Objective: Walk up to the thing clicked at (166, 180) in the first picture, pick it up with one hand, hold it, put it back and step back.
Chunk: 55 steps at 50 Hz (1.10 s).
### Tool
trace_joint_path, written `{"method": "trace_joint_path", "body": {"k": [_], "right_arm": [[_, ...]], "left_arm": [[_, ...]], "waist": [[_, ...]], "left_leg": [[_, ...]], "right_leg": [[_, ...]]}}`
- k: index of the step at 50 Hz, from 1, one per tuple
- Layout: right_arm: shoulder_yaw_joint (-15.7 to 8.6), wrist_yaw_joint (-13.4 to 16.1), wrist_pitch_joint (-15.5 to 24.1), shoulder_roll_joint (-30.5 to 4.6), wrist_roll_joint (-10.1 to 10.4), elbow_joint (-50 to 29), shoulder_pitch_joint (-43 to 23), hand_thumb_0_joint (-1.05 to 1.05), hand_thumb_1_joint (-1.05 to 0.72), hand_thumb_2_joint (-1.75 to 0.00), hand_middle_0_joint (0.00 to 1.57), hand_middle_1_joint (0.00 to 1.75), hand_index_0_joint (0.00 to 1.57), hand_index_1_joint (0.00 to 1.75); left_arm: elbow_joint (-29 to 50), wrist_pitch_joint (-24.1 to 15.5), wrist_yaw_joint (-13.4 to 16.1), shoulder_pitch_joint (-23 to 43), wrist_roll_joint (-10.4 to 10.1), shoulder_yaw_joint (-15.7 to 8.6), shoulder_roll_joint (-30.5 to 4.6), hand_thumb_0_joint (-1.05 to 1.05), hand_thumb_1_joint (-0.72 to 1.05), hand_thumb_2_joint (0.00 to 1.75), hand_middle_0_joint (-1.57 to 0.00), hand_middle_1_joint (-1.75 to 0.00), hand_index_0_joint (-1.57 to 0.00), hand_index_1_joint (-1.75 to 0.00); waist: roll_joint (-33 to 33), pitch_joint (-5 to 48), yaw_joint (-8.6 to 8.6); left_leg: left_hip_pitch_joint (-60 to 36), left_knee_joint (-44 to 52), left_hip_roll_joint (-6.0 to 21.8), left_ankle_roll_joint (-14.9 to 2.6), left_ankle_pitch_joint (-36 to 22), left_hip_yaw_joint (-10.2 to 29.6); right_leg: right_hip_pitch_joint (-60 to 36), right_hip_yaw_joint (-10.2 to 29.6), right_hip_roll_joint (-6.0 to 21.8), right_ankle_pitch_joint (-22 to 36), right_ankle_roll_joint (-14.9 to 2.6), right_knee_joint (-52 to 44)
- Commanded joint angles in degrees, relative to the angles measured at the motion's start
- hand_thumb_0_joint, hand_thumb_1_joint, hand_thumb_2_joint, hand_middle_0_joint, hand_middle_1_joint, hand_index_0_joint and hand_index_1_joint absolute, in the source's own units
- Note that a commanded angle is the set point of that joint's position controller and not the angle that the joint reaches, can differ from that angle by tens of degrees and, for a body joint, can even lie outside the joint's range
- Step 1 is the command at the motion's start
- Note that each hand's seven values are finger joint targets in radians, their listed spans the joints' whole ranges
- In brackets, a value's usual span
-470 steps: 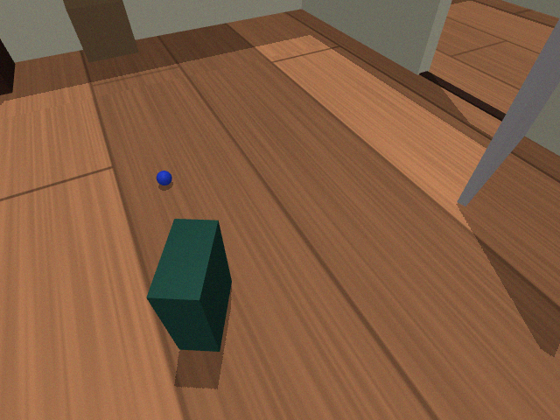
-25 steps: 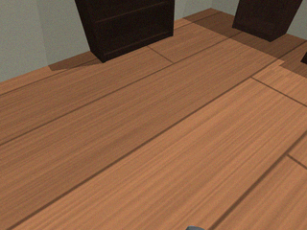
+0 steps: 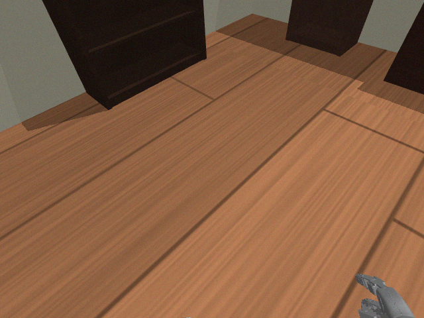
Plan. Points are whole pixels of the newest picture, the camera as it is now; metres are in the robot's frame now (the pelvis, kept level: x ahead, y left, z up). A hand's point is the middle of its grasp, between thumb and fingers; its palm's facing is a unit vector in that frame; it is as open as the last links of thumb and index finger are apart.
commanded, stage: walk up
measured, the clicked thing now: out of the picture -0.08 -1.38 -0.72
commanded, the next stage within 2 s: none
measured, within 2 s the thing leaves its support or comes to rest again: neither
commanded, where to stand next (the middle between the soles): +0.20 +0.03 m, yaw -112 degrees
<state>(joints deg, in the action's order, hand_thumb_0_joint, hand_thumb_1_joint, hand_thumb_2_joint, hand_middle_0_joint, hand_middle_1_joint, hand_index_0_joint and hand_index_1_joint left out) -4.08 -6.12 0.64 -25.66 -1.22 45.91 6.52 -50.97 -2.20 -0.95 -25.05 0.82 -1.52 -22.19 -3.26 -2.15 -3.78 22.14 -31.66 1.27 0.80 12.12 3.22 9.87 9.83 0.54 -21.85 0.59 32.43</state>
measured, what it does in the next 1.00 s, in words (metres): walks ahead, turning right: right foot, then left foot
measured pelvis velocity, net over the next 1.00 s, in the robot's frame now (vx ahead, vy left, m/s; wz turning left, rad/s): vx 0.20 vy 0.16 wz -1.05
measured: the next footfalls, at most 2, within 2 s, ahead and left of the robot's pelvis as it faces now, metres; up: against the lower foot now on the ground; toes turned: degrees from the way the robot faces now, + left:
right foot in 0.40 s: +0.25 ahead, -0.10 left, +0.00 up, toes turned -28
left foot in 0.68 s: +0.38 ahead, +0.17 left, +0.00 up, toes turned -41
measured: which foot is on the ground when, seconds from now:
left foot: down 0.00-0.40, up 0.42-0.66, down 0.68-1.00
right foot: down 0.00-0.00, up 0.02-0.38, down 0.40-0.70, up 0.72-1.00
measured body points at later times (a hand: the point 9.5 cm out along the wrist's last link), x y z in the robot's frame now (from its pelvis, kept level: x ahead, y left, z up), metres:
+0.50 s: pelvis +0.16 +0.06 -0.02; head +0.21 +0.00 +0.42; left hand +0.44 +0.29 -0.09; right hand +0.11 -0.26 -0.15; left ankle +0.15 +0.18 -0.65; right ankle +0.21 -0.08 -0.73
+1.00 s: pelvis +0.20 +0.16 +0.00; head +0.23 +0.12 +0.45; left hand +0.55 +0.24 -0.10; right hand -0.05 -0.12 -0.08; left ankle +0.35 +0.19 -0.73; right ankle +0.05 +0.07 -0.69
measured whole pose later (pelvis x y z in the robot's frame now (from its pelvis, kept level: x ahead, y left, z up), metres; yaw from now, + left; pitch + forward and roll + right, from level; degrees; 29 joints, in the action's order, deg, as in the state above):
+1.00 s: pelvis +0.20 +0.16 +0.00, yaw -60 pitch +0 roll -1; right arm -5.5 0.2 1.7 -27.4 -2.2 43.8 12.3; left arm -41.3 5.4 -6.4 -13.4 2.4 -6.3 -27.1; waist 0.6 -6.8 -0.6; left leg 19.7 -35.6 12.8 1.3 13.9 -15.4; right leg 24.4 2.1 4.7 -26.0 2.1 51.4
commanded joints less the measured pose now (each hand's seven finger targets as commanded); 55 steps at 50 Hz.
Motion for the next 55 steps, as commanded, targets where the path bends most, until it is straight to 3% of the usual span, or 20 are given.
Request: {"method": "trace_joint_path", "body": {"k": [1, 6, 11, 15, 18, 19, 20, 21, 22, 26, 30, 33, 34, 35, 36, 41, 48, 53, 54, 55], "right_arm": [[-6.38, 2.88, 1.06, -18.66, -0.3, -4.77, 7.26, 0.0, -0.9, -0.9, 0.2, 0.3, 0.2, 0.3], [-3.45, 2.24, 0.9, -9.56, 0.21, -6.6, 0.16, 0.0, -0.9, -0.9, 0.2, 0.3, 0.2, 0.3], [-3.48, 1.8, 0.67, -9.98, 0.08, -7.72, 2.8, 0.0, -0.9, -0.9, 0.2, 0.3, 0.2, 0.3], [-3.05, 2.18, -0.62, -7.69, -0.2, -9.49, 0.71, 0.0, -0.9, -0.9, 0.2, 0.3, 0.2, 0.3], [-3.93, 2.43, -1.44, -8.36, 0.76, -11.11, -3.08, 0.0, -0.9, -0.9, 0.2, 0.3, 0.2, 0.3], [-3.41, 2.36, -1.54, -7.34, 1.35, -11.17, -2.89, 0.0, -0.9, -0.9, 0.2, 0.3, 0.2, 0.3], [-2.17, 2.56, -1.87, -4.26, 1.66, -10.82, 0.36, 0.0, -0.9, -0.9, 0.2, 0.3, 0.2, 0.3], [-2.63, 2.97, -2.77, -7.1, 1.52, -10.83, 4.76, 0.0, -0.9, -0.9, 0.2, 0.3, 0.2, 0.3], [-3.49, 3.49, -3.52, -10.09, 1.34, -10.31, 6.19, 0.0, -0.9, -0.9, 0.2, 0.3, 0.2, 0.3], [-2.96, 3.8, -3.77, -8.8, 1.73, -6.72, 4.61, 0.0, -0.9, -0.9, 0.2, 0.3, 0.2, 0.3], [-2.48, 5.03, -3.19, -7.71, 2.23, -5.76, 7.42, 0.0, -0.9, -0.9, 0.2, 0.3, 0.2, 0.3], [-2.89, 6.96, -1.68, -7.46, 1.83, -3.62, 14.56, 0.0, -0.9, -0.9, 0.2, 0.3, 0.2, 0.3], [-3.98, 7.71, -1.12, -11.39, 0.66, -3.81, 15.4, 0.0, -0.9, -0.9, 0.2, 0.3, 0.2, 0.3], [-5.32, 8.27, -1.13, -17.22, 0.03, -6.88, 8.26, 0.0, -0.9, -0.9, 0.2, 0.3, 0.2, 0.3], [-6.28, 7.89, -1.38, -19.92, 0.84, -9.02, 1.6, 0.0, -0.9, -0.9, 0.2, 0.3, 0.2, 0.3], [-5.35, 9.31, 0.7, -13.56, -0.28, -6.47, 1.08, 0.0, -0.9, -0.9, 0.2, 0.3, 0.2, 0.3], [-6.64, 6.88, 2.26, -17.91, -1.27, -5.41, 9.09, 0.0, -0.9, -0.9, 0.2, 0.3, 0.2, 0.3], [-5.97, 4.79, 0.92, -17.22, -1.18, -7.02, 4.14, 0.0, -0.9, -0.9, 0.2, 0.3, 0.2, 0.3], [-5.09, 4.71, 0.43, -14.56, -0.98, -7.31, 3.79, 0.0, -0.9, -0.9, 0.2, 0.3, 0.2, 0.3], [-3.28, 4.63, 0.21, -9.81, -0.08, -8.3, 3.44, 0.0, -0.9, -0.9, 0.2, 0.3, 0.2, 0.3]], "left_arm": [[6.05, -0.97, 3.52, 2.82, -0.48, -2.63, -11.76, 0.0, 0.9, 0.9, -0.2, -0.3, -0.2, -0.3], [1.53, -0.36, 0.92, 2.72, -1.26, -4.15, -14.95, 0.0, 0.9, 0.9, -0.2, -0.3, -0.2, -0.3], [4.83, 0.34, 0.27, 11.72, -0.66, -3.14, -12.2, 0.0, 0.9, 0.9, -0.2, -0.3, -0.2, -0.3], [5.44, 0.82, 0.84, 11.75, -1.23, -3.24, -10.64, 0.0, 0.9, 0.9, -0.2, -0.3, -0.2, -0.3], [4.33, 0.76, 2.27, 0.57, -0.7, -5.0, -12.81, 0.0, 0.9, 0.9, -0.2, -0.3, -0.2, -0.3], [3.97, 0.37, 2.88, -5.2, -0.52, -5.93, -15.1, 0.0, 0.9, 0.9, -0.2, -0.3, -0.2, -0.3], [5.62, 0.34, 3.76, -5.64, -0.01, -6.7, -18.54, 0.0, 0.9, 0.9, -0.2, -0.3, -0.2, -0.3], [9.55, 0.81, 4.07, -1.43, -0.49, -6.59, -19.98, 0.0, 0.9, 0.9, -0.2, -0.3, -0.2, -0.3], [12.19, 1.09, 5.0, 4.39, -1.46, -6.79, -19.98, 0.0, 0.9, 0.9, -0.2, -0.3, -0.2, -0.3], [16.23, 2.08, 4.98, 16.38, 0.6, -5.0, -14.69, 0.0, 0.9, 0.9, -0.2, -0.3, -0.2, -0.3], [18.93, 3.1, 2.23, 17.81, 2.05, -6.3, -14.85, 0.0, 0.9, 0.9, -0.2, -0.3, -0.2, -0.3], [22.51, 4.68, 0.68, 22.01, 2.31, -6.83, -13.57, 0.0, 0.9, 0.9, -0.2, -0.3, -0.2, -0.3], [23.42, 4.94, 0.4, 21.11, 2.17, -6.01, -9.24, 0.0, 0.9, 0.9, -0.2, -0.3, -0.2, -0.3], [22.21, 5.5, 0.24, 15.83, 2.75, -6.05, -7.34, 0.0, 0.9, 0.9, -0.2, -0.3, -0.2, -0.3], [19.98, 6.33, 0.33, 13.98, 3.28, -7.64, -13.8, 0.0, 0.9, 0.9, -0.2, -0.3, -0.2, -0.3], [16.99, 6.75, -4.44, 11.22, 1.85, -8.43, -12.65, 0.0, 0.9, 0.9, -0.2, -0.3, -0.2, -0.3], [17.38, 5.08, -5.16, 17.59, 1.47, -6.81, -12.24, 0.0, 0.9, 0.9, -0.2, -0.3, -0.2, -0.3], [10.75, 3.27, -3.8, 3.31, 1.23, -7.14, -13.44, 0.0, 0.9, 0.9, -0.2, -0.3, -0.2, -0.3], [8.82, 2.89, -3.24, -2.41, 1.73, -8.26, -16.14, 0.0, 0.9, 0.9, -0.2, -0.3, -0.2, -0.3], [8.99, 2.83, -2.35, -4.65, 2.53, -9.57, -20.78, 0.0, 0.9, 0.9, -0.2, -0.3, -0.2, -0.3]], "waist": [[-11.19, 4.15, 8.72], [-10.0, -0.38, 5.77], [-4.47, -3.24, 7.96], [-2.15, -0.96, 6.61], [0.84, 5.9, -0.39], [5.35, 9.75, -4.56], [17.8, 10.26, -4.02], [14.82, 13.92, -1.19], [11.47, 16.64, 0.89], [9.13, 5.52, 5.92], [13.84, 6.2, 5.14], [11.12, 8.75, 8.23], [0.0, 8.18, 9.22], [-12.08, 6.34, 5.35], [-12.29, 5.37, 5.36], [-7.88, 4.99, 1.96], [-9.82, 3.65, 7.88], [-6.62, 7.65, 1.26], [2.58, 8.07, -2.12], [17.99, 3.5, -4.98]], "left_leg": [[-25.26, 24.6, 27.14, -9.9, 37.3, 35.12], [-17.36, 20.0, 13.14, -8.79, 15.79, 4.94], [-17.22, 19.65, 16.32, -10.68, 2.84, -3.15], [-15.45, 7.75, 12.18, -5.86, -22.24, -14.01], [-5.63, -13.09, 10.09, -3.57, -29.87, -15.69], [1.32, -25.47, 6.07, -1.78, -18.95, -15.91], [13.12, -38.89, -2.41, 0.19, 18.49, -14.37], [18.24, -50.97, -3.15, 2.25, 26.54, -3.28], [18.1, -53.39, 1.12, 1.45, 24.91, 4.6], [6.62, -34.67, 2.49, 1.88, 13.58, -0.37], [-1.9, -17.41, -1.58, 1.13, 10.83, -3.98], [-11.57, 1.83, -2.84, -0.26, -1.28, -4.49], [-15.84, 10.11, 5.54, -2.37, 1.84, 6.19], [-9.31, 14.39, 24.61, -8.65, -0.29, 24.33], [-3.11, 17.66, 33.41, -17.69, -0.86, 28.7], [-11.13, 10.81, 17.32, -8.52, 2.55, 2.3], [-16.17, 10.74, 23.97, -10.68, 8.93, -4.67], [-6.76, 1.4, 19.77, -6.53, 20.01, -13.38], [0.67, -9.87, 15.28, -3.59, 23.82, -16.45], [15.99, -25.99, 8.21, -0.34, 27.65, -18.16]], "right_leg": [[35.62, -6.26, -2.12, -10.27, -2.83, 32.3], [27.49, -8.76, 5.22, 4.13, -0.01, 25.88], [26.82, -12.68, 6.61, 8.39, 0.56, 17.54], [16.84, -17.84, 3.08, 17.59, -0.27, 9.1], [-6.08, -18.43, -0.89, 20.97, -3.0, 2.48], [-16.84, -11.8, 2.03, 26.24, -5.55, -3.54], [-21.85, 8.52, 14.29, 38.41, -11.48, -8.09], [-22.42, 27.13, 22.58, 45.63, -21.07, -7.17], [-20.87, 33.01, 25.17, 29.24, -22.29, -9.2], [5.19, 9.11, 8.06, 19.1, -11.81, -8.32], [11.16, 7.47, 3.18, 31.11, -11.55, -4.52], [16.47, 7.54, -0.96, 24.19, -8.17, 3.66], [24.65, 4.43, -6.17, 12.18, -4.45, 11.73], [27.36, 0.14, -9.87, -7.81, -0.57, 24.72], [24.56, -1.93, -5.14, -10.6, 1.02, 35.79], [25.76, -2.54, 0.9, 3.88, 2.12, 35.79], [22.36, -9.94, 3.77, -5.96, 1.05, 15.37], [3.26, -17.43, 0.17, -1.12, -1.76, -0.93], [-5.57, -14.16, -0.58, -1.8, -3.66, -5.74], [-9.37, 6.87, 7.62, -14.67, -8.4, -14.55]]}}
